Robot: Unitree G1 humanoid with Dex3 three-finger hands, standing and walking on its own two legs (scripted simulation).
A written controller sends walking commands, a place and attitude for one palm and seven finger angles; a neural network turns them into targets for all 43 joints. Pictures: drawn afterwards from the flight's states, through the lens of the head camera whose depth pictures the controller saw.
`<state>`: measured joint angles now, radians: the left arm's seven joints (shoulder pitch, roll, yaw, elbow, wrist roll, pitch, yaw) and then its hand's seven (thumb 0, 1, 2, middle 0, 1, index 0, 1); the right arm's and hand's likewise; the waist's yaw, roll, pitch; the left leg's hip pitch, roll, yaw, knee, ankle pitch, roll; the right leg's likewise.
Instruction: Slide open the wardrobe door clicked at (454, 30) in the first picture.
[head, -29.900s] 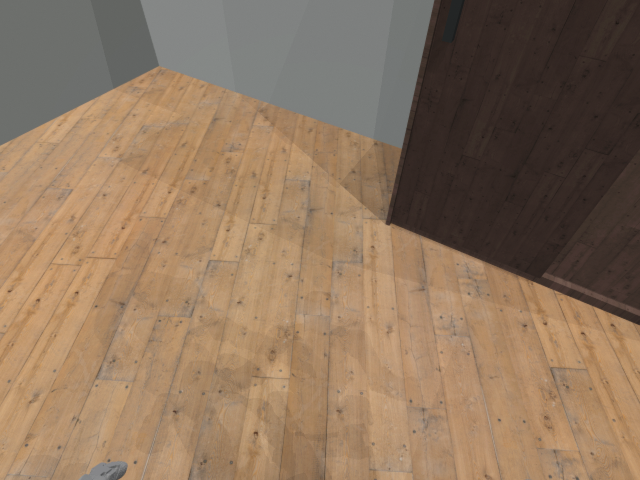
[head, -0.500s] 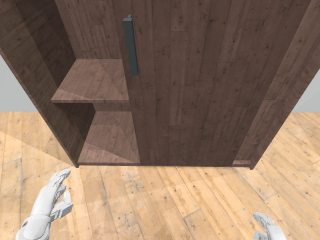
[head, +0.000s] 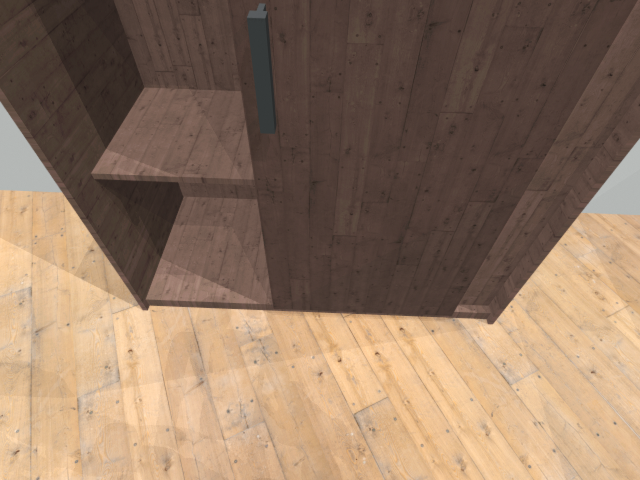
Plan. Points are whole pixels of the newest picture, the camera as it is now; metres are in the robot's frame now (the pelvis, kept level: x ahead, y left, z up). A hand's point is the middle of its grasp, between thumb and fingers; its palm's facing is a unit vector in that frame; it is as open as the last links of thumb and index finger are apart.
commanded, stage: let the arm hang, fingers relaxed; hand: left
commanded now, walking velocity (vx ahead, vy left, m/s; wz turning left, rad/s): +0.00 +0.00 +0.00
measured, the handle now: (265, 72) +0.70 +0.14 +0.15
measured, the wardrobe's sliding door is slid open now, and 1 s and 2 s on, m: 0.45 0.45 0.45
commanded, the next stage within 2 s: look to check the result in 0.46 s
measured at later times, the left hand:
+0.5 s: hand out of the picture +0.06 +0.18 -0.17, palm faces -0.02 -0.98 -0.19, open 7.4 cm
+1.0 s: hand out of the picture +0.04 +0.19 -0.17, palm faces -0.02 -0.97 -0.23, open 7.4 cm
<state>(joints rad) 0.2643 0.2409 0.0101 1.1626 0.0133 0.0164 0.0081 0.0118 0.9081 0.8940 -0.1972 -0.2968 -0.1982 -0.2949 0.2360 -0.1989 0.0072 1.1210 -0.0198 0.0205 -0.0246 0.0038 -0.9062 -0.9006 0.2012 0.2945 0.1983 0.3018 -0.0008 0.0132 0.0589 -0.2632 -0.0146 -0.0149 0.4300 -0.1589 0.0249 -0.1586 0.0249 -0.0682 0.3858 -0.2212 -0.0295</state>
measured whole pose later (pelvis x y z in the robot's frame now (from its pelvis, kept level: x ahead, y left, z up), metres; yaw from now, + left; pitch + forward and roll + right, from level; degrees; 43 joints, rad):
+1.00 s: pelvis +0.03 +0.00 +0.00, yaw -1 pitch -1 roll +0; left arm 0.22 0.21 0.00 1.16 0.01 -0.01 0.02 0.01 0.90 0.89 -0.20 -0.30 -0.20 -0.29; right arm 0.19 -0.21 0.01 1.15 -0.02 0.00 -0.03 0.00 -0.91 -0.90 0.20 0.29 0.20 0.30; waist 0.00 0.00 0.04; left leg -0.17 -0.02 0.01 0.36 -0.17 0.03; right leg -0.09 0.02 -0.04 0.34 -0.24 -0.02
